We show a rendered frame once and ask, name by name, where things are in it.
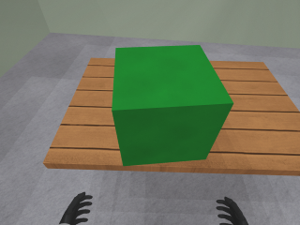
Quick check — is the carton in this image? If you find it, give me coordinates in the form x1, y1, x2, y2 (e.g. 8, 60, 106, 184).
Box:
112, 45, 233, 166

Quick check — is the table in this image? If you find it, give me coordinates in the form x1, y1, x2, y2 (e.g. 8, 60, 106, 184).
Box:
43, 57, 300, 176

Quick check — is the robot left hand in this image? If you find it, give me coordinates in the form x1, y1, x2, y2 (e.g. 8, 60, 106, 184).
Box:
59, 192, 93, 225

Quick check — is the robot right hand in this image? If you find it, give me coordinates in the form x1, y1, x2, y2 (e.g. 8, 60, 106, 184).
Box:
216, 196, 248, 225

